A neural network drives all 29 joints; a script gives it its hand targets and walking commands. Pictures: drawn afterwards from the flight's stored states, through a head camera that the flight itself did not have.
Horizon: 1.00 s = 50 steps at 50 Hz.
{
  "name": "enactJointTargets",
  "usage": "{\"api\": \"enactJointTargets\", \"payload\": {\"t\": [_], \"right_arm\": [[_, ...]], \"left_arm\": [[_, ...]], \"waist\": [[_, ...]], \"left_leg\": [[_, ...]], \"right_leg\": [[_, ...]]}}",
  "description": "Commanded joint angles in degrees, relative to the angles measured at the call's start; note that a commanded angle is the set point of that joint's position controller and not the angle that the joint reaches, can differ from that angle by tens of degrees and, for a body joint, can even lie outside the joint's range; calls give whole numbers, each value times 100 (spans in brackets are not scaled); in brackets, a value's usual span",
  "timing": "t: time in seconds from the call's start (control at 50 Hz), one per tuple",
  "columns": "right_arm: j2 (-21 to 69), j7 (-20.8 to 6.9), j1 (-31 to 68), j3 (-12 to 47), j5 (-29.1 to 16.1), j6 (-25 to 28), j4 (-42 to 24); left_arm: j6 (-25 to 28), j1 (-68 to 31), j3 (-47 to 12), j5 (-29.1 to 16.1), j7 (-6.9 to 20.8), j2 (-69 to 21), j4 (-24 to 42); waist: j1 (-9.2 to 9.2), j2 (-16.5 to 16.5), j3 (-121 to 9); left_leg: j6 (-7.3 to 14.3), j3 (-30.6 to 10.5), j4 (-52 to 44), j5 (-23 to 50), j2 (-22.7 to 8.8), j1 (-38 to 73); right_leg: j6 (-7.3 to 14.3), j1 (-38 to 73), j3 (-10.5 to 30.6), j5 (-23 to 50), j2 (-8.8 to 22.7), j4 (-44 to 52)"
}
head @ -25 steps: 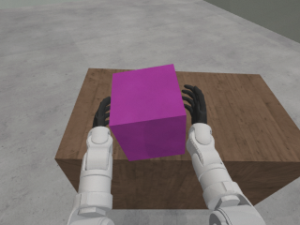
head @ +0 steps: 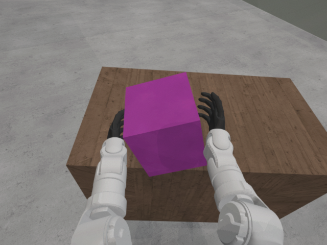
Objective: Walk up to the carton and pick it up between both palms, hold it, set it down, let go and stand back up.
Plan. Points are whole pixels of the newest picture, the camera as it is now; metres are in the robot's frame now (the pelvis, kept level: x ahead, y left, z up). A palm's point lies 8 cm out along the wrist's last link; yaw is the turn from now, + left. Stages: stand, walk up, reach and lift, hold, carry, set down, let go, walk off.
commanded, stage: set down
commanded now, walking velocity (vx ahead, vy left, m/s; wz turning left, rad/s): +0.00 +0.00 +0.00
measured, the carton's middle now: (166, 126) +0.42 +0.02 +0.03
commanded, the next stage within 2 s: none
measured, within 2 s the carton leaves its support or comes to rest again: rests again in 1.36 s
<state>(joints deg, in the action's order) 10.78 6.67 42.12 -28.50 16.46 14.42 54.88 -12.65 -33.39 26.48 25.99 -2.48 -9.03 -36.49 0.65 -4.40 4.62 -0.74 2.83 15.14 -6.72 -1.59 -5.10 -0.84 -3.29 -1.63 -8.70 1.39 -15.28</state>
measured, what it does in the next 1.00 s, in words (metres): stands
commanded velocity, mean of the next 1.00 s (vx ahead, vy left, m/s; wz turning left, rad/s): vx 0.00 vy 0.00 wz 0.00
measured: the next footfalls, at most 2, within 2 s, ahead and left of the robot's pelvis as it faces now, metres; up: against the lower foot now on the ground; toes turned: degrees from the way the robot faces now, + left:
none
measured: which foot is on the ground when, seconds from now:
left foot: down 0.00-1.00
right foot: down 0.00-1.00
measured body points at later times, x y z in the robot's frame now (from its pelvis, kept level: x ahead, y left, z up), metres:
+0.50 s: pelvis +0.03 -0.01 +0.00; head +0.07 +0.00 +0.45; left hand +0.41 +0.14 +0.01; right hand +0.44 -0.11 +0.07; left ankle +0.02 +0.12 -0.75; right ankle +0.00 -0.13 -0.75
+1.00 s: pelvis +0.02 -0.01 +0.00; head +0.08 +0.00 +0.44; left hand +0.44 +0.14 +0.04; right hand +0.42 -0.12 +0.01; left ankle +0.02 +0.12 -0.75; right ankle +0.00 -0.12 -0.75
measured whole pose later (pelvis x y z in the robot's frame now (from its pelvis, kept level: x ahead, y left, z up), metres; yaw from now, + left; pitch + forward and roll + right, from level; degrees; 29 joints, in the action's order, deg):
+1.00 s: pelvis +0.02 -0.01 +0.00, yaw -1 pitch +11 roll +0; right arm 9.7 6.2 40.9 -38.4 27.8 16.4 60.1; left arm 9.7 -46.9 31.3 21.3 -6.6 -3.4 -62.8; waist 2.5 -0.8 -4.1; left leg -1.1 5.3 19.4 -8.5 -3.4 -21.5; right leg 0.0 -19.6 -2.8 -9.8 0.6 -18.7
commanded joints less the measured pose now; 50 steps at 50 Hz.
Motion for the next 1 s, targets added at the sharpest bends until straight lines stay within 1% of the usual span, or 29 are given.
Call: {"api": "enactJointTargets", "payload": {"t": [0.0,0.02,0.06,0.1,0.12,0.18,0.22,0.24,0.26,0.3,0.34,0.36,0.38,0.44,0.48,0.54,0.58,0.6,0.62,0.64,0.66,0.72,0.76,0.8,0.84,0.86,0.9,0.94,0.98], "right_arm": [[2619,-925,3371,1816,483,466,-267],[2666,-922,3413,1976,447,509,-305],[2787,-878,3335,2187,412,521,-190],[2847,-807,3234,2412,357,508,-142],[2902,-769,3114,2483,336,471,-10],[2976,-657,3068,2592,379,442,-204],[3009,-595,3062,2575,425,462,-324],[2994,-575,2990,2540,472,460,-269],[2974,-563,3015,2491,510,480,-320],[2952,-555,2960,2465,514,538,-294],[2987,-557,2953,2477,522,618,-318],[2975,-575,2970,2458,514,675,-256],[3036,-585,2930,2446,521,703,-133],[3094,-639,2724,2280,556,726,334],[3181,-660,2639,2209,613,770,514],[3190,-677,2656,1981,706,751,815],[3144,-688,2649,1891,725,705,933],[3107,-690,2667,1826,742,651,979],[3099,-694,2624,1737,772,588,1105],[3069,-705,2663,1676,793,539,1122],[3030,-711,2716,1531,851,497,1137],[2963,-763,2997,1243,1068,434,989],[2902,-817,3152,1032,1229,438,922],[2885,-856,3432,872,1405,484,668],[2827,-893,3722,816,1501,579,339],[2759,-914,3901,806,1516,628,205],[2726,-950,4154,787,1597,732,-24],[2618,-988,4286,793,1629,831,-118],[2536,-1003,4341,774,1699,921,-155]], "left_arm": [[1676,-5814,-2827,-678,173,-3208,1517],[1773,-5759,-2891,-706,97,-3249,1493],[1885,-5535,-2819,-692,42,-3219,1186],[1913,-5069,-2585,-613,114,-3096,798],[1898,-4897,-2432,-557,188,-2984,550],[1830,-4246,-1966,-452,514,-2655,-196],[1827,-4065,-1741,-440,715,-2471,-495],[1815,-4018,-1662,-395,789,-2393,-598],[1799,-4003,-1570,-348,853,-2387,-660],[1828,-4042,-1526,-365,914,-2343,-608],[1889,-4194,-1576,-397,906,-2446,-456],[1957,-4348,-1676,-448,855,-2503,-308],[2049,-4609,-1758,-498,787,-2550,-35],[2315,-5273,-2028,-584,535,-2664,497],[2542,-5662,-2257,-670,346,-2785,777],[2785,-5973,-2430,-724,95,-2875,750],[2864,-5957,-2420,-687,-25,-2863,553],[2868,-5881,-2336,-637,-43,-2826,390],[2858,-5830,-2235,-600,-37,-2770,240],[2826,-5690,-2080,-529,-11,-2708,-15],[2793,-5626,-1954,-493,34,-2637,-270],[2725,-5431,-1582,-414,204,-2412,-983],[2685,-5380,-1366,-387,301,-2303,-1324],[2687,-5400,-1180,-362,375,-2241,-1594],[2705,-5366,-1078,-364,403,-2192,-1803],[2703,-5321,-995,-343,410,-2163,-1962],[2753,-5331,-916,-320,401,-2143,-2118],[2766,-5179,-858,-287,388,-2141,-2334],[2810,-5031,-863,-270,375,-2180,-2445]], "waist": [[-93,1102,-4818],[-18,1113,-5082],[34,953,-5184],[145,733,-4960],[153,607,-4769],[185,141,-4087],[182,-86,-3760],[136,-137,-3529],[136,-166,-3386],[140,-142,-3241],[138,-49,-3348],[137,86,-3529],[94,183,-3672],[-44,606,-4142],[-96,852,-4709],[-153,1111,-5222],[-95,1206,-5427],[-53,1224,-5349],[-42,1198,-5253],[14,1167,-5083],[10,1103,-4969],[94,818,-4643],[136,699,-4494],[151,487,-4521],[219,358,-4636],[287,307,-4642],[344,238,-4768],[409,215,-4856],[412,202,-4996]], "left_leg": [[-574,436,674,2987,-143,2510],[-585,405,798,3389,-164,2568],[-547,402,957,3833,-142,2362],[-402,434,964,3700,-63,1716],[-318,477,898,3386,3,1225],[28,574,451,1968,197,-343],[202,600,146,1250,256,-955],[248,602,31,1063,260,-1073],[268,591,-28,936,257,-1092],[280,610,-68,1001,230,-957],[206,615,-12,1313,183,-730],[138,620,48,1535,147,-591],[76,617,131,1809,120,-415],[-181,591,423,2651,13,316],[-325,541,657,3312,-49,821],[-471,462,912,3690,-133,1292],[-527,419,1036,3783,-158,1404],[-523,433,1042,3631,-136,1309],[-492,464,1006,3404,-115,1116],[-450,478,947,3123,-96,860],[-410,490,877,2802,-72,621],[-256,572,648,1942,-5,-41],[-200,629,550,1664,13,-270],[-119,682,434,1262,44,-623],[-80,705,412,1243,50,-813],[-55,723,399,1179,58,-881],[-23,718,409,1181,46,-1006],[-17,734,443,1315,24,-970],[-34,700,547,1602,-11,-842]], "right_leg": [[79,-520,-786,1118,-464,2],[94,-519,-754,1329,-486,-31],[61,-328,-683,1927,-492,-135],[-16,264,-536,2797,-425,-305],[-64,669,-454,3248,-351,-424],[-282,2072,-171,4559,-53,-750],[-425,2640,-37,5217,119,-909],[-459,2759,5,5380,174,-944],[-472,2729,17,5381,202,-926],[-467,2568,-1,5369,198,-906],[-428,2312,-80,5239,130,-874],[-385,2112,-133,5118,78,-868],[-358,1937,-166,5027,19,-856],[-215,1142,-307,4254,-156,-713],[-143,656,-367,3966,-255,-670],[-13,-112,-435,3238,-353,-541],[56,-415,-444,2867,-384,-458],[67,-450,-426,2770,-374,-433],[76,-340,-401,2753,-338,-441],[83,-224,-369,2723,-309,-459],[62,-115,-353,2695,-268,-469],[-20,289,-329,2714,-186,-577],[-60,445,-319,2749,-147,-636],[-107,647,-294,2787,-120,-685],[-148,796,-307,2976,-120,-774],[-158,811,-304,2934,-119,-767],[-166,824,-297,2967,-122,-811],[-146,749,-314,2961,-147,-792],[-127,594,-343,3026,-191,-788]]}}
